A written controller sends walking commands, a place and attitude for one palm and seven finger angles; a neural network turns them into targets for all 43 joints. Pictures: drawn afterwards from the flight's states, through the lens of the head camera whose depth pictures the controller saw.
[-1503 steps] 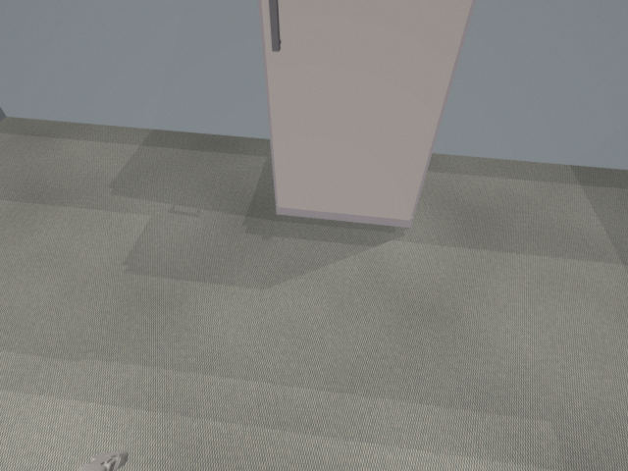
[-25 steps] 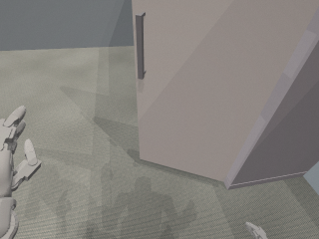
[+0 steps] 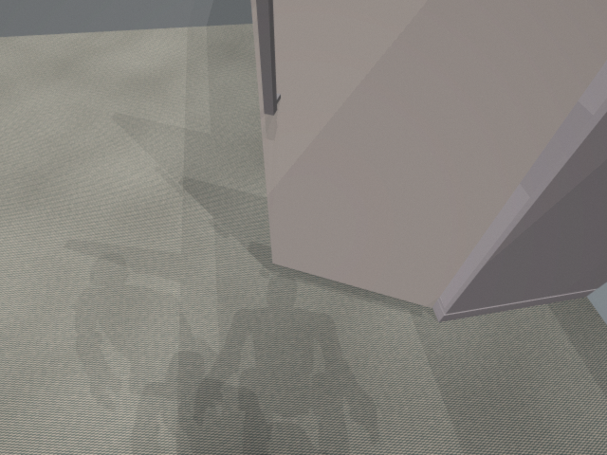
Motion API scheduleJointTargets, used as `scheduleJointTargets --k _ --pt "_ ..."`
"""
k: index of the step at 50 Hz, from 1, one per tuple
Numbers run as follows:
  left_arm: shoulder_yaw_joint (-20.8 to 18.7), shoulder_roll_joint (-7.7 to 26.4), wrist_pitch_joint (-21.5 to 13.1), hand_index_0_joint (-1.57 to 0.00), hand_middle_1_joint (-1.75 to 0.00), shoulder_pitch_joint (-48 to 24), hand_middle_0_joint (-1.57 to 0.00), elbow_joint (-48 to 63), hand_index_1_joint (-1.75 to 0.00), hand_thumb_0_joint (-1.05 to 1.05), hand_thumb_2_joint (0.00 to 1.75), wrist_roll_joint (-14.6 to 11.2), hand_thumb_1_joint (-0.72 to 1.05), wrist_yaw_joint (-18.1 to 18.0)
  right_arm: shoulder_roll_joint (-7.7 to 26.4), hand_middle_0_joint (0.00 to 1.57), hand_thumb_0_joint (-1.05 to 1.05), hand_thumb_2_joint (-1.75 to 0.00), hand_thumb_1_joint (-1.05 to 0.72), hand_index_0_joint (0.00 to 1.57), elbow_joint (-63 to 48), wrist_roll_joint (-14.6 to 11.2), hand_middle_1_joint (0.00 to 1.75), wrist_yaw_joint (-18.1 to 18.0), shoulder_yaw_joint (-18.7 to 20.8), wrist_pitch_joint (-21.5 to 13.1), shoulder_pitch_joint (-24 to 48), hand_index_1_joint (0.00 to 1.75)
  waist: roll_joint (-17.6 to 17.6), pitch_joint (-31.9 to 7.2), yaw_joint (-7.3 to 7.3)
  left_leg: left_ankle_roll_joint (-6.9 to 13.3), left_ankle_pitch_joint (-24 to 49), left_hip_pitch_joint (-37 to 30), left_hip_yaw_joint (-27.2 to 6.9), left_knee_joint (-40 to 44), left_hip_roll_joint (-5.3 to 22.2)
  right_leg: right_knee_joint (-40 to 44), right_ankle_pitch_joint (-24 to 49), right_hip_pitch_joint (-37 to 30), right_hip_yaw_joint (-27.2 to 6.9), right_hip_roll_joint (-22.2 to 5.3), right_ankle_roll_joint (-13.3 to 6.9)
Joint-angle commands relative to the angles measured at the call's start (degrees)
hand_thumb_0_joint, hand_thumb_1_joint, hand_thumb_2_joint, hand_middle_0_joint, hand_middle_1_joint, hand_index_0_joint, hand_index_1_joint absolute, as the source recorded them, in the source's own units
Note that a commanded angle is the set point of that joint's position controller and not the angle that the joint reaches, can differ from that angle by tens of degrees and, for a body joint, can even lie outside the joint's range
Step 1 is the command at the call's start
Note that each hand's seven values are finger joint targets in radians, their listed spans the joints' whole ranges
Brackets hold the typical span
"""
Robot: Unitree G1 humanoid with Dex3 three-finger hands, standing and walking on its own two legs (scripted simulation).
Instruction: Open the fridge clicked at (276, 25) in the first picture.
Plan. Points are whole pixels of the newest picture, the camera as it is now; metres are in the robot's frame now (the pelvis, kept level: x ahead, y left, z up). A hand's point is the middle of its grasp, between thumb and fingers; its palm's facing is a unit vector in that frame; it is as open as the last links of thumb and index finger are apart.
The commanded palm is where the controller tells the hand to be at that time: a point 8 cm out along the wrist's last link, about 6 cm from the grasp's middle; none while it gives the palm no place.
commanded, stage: let the arm hang, fingers relaxed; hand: left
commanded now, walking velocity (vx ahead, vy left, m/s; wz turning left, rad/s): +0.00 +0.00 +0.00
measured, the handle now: (271, 47) +0.75 +0.10 +0.14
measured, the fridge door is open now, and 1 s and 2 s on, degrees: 63 63 63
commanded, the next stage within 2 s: look to check the result in 0.56 s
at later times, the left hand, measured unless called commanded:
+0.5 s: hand out of the picture +0.12 +0.24 -0.15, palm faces -0.05 -0.95 -0.31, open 7.4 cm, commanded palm none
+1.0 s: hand out of the picture +0.12 +0.24 -0.15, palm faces -0.07 -0.94 -0.33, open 7.4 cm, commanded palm none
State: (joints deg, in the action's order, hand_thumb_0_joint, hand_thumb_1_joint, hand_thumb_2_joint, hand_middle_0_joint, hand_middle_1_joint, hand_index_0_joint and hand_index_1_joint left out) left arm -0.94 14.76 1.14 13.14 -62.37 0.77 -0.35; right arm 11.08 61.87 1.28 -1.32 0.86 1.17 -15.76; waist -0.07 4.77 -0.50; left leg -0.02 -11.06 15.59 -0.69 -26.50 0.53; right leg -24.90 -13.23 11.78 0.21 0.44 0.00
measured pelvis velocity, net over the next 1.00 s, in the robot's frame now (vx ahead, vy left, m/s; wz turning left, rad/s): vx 0.03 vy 0.00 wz -0.02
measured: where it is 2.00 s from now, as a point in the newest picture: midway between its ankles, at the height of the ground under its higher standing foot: outside the picture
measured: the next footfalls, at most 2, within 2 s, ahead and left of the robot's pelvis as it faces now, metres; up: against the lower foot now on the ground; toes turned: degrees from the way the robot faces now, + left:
none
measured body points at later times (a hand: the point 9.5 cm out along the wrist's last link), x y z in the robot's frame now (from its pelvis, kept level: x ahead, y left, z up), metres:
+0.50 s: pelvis +0.02 +0.01 +0.01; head +0.03 +0.01 +0.46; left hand +0.12 +0.29 -0.13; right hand +0.11 -0.28 -0.13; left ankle +0.03 +0.12 -0.74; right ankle +0.00 -0.12 -0.74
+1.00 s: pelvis +0.03 +0.00 +0.01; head +0.06 +0.00 +0.46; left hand +0.12 +0.29 -0.13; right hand +0.10 -0.30 -0.13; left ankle +0.03 +0.12 -0.74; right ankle +0.00 -0.12 -0.74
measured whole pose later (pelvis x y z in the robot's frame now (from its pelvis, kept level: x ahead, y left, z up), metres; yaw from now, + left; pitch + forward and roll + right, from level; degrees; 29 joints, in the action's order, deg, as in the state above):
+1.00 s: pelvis +0.03 +0.00 +0.01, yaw -1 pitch -1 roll +0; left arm 0.1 19.3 -0.8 5.3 -64.7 0.7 0.3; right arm 18.6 64.5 0.9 -0.4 0.4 0.0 -5.8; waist 0.2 3.6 -0.8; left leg 0.0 -10.1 7.6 0.8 -18.3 0.1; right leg -17.7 -12.4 4.7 -1.1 -0.1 0.2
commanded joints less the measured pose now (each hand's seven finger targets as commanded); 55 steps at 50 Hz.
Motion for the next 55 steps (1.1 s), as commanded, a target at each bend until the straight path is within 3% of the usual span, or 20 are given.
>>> scheduleJointTargets --k 1,10,20,31,55 --pt "-1.28 7.40 -1.89 -0.20 -0.30 -1.91 -0.20 0.99 -0.30 0.00 0.90 -0.08 0.90 -0.54 9.94 0.20 0.00 -0.90 -0.90 0.20 -1.92 -0.23 0.30 -0.50 1.73 -1.84 1.82 0.30 -1.07 -5.75 0.38 1.82 2.50 -3.23 -4.92 7.70 5.99 5.48 3.18 -2.55 -4.22 -5.29 -2.62" --pt "-1.43 10.39 -2.40 -0.20 -0.30 -5.25 -0.20 -0.37 -0.30 0.00 0.90 0.13 0.90 -0.46 12.79 0.20 0.00 -0.90 -0.90 0.20 -0.28 -0.20 0.30 -0.03 2.12 -2.08 5.86 0.30 -0.41 -4.11 0.13 1.59 2.25 -5.13 -4.56 9.18 5.82 6.99 2.63 -1.27 -4.83 -6.03 -2.40" --pt "-1.77 13.72 -3.22 -0.20 -0.30 -8.90 -0.20 0.65 -0.30 0.00 0.90 0.15 0.90 -0.35 16.40 0.20 0.00 -0.90 -0.90 0.20 -0.75 -0.30 0.30 0.32 2.17 -2.73 10.77 0.30 -0.11 -7.36 0.04 1.37 10.70 -8.90 -4.10 8.95 6.19 7.25 10.81 -4.23 -5.24 -7.02 -2.00" --pt "-1.56 15.82 -3.26 -0.20 -0.30 -10.62 -0.20 1.31 -0.30 0.00 0.90 0.03 0.90 -0.15 19.09 0.20 0.00 -0.90 -0.90 0.20 -1.34 -0.34 0.30 0.50 1.88 -2.63 12.96 0.30 -0.48 -7.83 -0.10 1.04 11.70 -10.66 -3.82 9.61 6.49 8.55 11.81 -5.42 -5.38 -7.29 -2.02" --pt "-1.40 15.58 -3.19 -0.20 -0.30 -9.51 -0.20 0.69 -0.30 0.00 0.90 -0.17 0.90 -0.50 18.62 0.20 0.00 -0.90 -0.90 0.20 -0.36 -0.51 0.30 0.13 1.60 -2.42 11.73 0.30 -0.37 -8.06 -0.12 0.81 14.32 -12.19 -3.12 9.44 6.74 9.00 15.68 -7.16 -5.33 -7.35 -2.26"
